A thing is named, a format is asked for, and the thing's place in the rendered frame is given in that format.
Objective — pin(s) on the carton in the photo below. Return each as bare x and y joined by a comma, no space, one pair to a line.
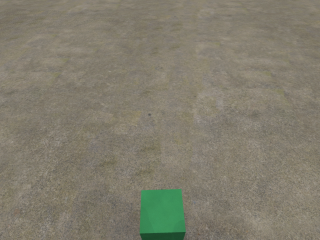
162,215

